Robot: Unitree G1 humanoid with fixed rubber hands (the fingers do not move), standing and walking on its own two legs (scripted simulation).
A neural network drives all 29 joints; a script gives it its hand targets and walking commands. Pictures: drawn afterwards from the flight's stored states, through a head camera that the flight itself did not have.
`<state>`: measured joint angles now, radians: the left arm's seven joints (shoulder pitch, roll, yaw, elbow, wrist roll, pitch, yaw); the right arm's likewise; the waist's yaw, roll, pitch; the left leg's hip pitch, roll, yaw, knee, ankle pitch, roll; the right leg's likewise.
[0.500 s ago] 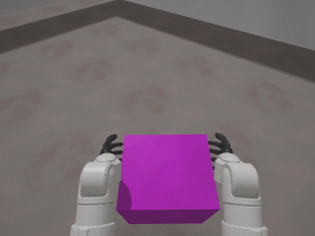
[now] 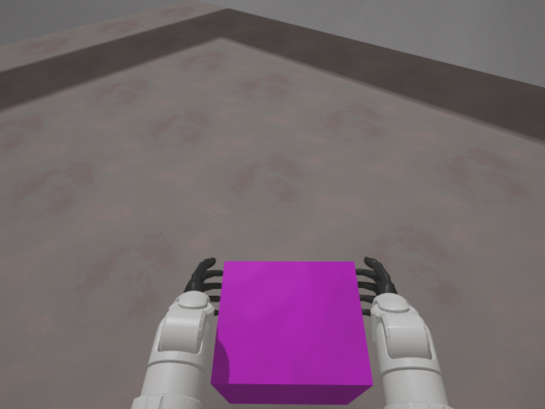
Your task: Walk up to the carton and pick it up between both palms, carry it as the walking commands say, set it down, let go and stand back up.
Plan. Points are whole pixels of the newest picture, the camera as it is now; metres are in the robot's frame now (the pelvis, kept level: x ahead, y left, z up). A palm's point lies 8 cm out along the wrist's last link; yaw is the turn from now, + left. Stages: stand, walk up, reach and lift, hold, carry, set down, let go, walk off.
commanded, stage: hold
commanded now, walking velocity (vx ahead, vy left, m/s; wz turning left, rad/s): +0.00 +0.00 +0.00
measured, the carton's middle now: (288, 336) +0.27 -0.01 -0.06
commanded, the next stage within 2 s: set down in 0.52 s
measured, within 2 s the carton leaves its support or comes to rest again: neither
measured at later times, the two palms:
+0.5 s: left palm (191, 276) +0.31 +0.14 +0.06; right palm (378, 272) +0.32 -0.15 +0.04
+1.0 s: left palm (203, 291) +0.32 +0.13 -0.01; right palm (378, 297) +0.31 -0.16 -0.01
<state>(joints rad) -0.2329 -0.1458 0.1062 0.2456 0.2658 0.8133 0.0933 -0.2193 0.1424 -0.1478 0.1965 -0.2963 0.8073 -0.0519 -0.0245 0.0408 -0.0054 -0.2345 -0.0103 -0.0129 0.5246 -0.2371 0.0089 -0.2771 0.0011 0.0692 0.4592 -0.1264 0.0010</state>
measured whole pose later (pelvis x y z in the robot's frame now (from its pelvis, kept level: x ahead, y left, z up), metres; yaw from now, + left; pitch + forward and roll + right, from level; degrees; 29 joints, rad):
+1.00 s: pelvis +0.02 +0.01 +0.00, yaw +5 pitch +1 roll +0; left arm -0.31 -0.15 0.20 0.54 0.29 0.48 0.10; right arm -0.30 0.16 -0.34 0.45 -0.36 0.54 0.03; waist -0.13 0.03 -0.01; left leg -0.28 -0.08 -0.10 0.53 -0.25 0.03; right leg -0.30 0.00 0.11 0.49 -0.20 0.04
